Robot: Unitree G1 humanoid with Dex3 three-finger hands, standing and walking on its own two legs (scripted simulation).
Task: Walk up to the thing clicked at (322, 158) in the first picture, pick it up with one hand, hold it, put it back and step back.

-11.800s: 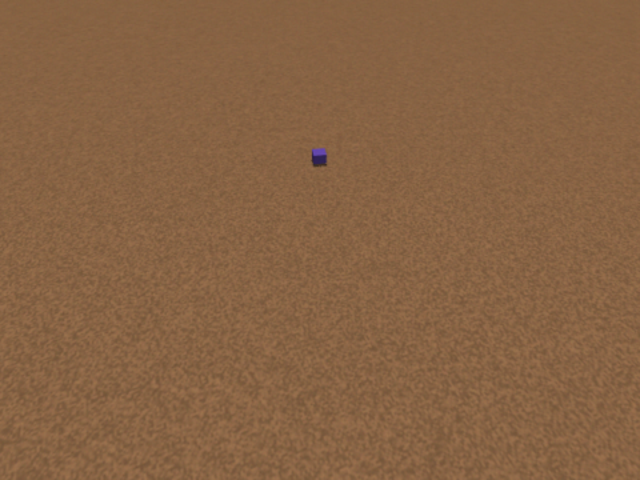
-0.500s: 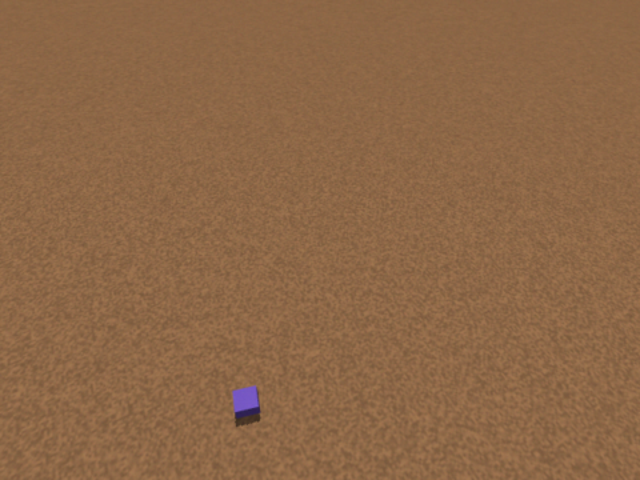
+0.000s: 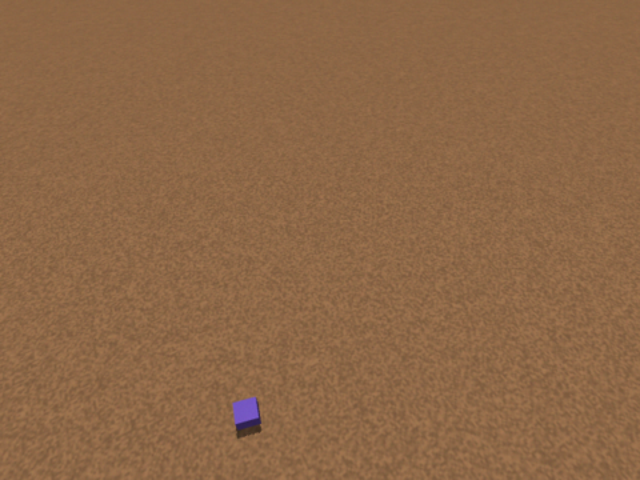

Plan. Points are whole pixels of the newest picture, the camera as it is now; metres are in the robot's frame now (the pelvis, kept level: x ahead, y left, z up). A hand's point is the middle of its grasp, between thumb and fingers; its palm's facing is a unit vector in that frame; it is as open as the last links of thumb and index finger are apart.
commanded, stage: walk up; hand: left
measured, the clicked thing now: (246, 413) +0.46 +0.25 -0.75
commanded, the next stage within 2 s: stand in 0.26 s
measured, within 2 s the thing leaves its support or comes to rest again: neither
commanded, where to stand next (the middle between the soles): +0.09 +0.01 m, yaw +1 degrees
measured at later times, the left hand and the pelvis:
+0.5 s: hand out of the picture +0.08 +0.26 -0.15, palm faces -0.01 -0.94 -0.33, open 7.4 cm; pelvis +0.01 +0.01 +0.01, yaw +0 degrees
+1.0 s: hand out of the picture +0.10 +0.26 -0.15, palm faces -0.02 -0.94 -0.34, open 7.4 cm; pelvis +0.02 +0.01 +0.01, yaw +0 degrees
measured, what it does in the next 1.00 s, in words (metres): stands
